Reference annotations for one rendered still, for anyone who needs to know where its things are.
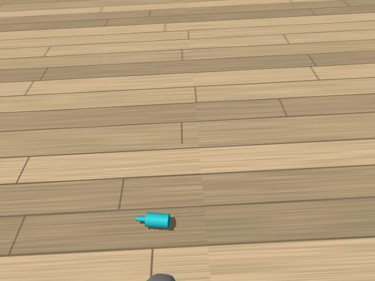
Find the bottle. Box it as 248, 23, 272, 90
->
136, 213, 170, 228

